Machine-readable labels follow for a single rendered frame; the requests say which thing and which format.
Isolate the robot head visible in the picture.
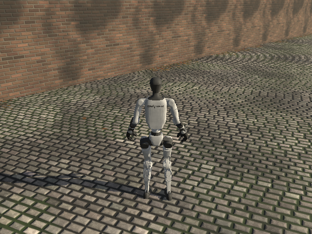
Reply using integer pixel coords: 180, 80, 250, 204
148, 77, 164, 100

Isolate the left robot shin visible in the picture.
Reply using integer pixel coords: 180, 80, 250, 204
143, 161, 152, 192

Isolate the robot left forearm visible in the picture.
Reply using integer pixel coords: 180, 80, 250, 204
127, 117, 137, 134

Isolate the left robot hand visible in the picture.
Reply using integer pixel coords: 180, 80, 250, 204
126, 131, 137, 141

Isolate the right robot upper arm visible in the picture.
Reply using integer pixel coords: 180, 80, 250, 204
166, 98, 180, 125

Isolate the robot right forearm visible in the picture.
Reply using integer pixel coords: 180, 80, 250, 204
176, 117, 186, 134

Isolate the right robot hand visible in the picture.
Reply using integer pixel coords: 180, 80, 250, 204
177, 131, 188, 142

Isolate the left robot upper arm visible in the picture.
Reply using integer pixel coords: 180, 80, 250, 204
132, 98, 146, 124

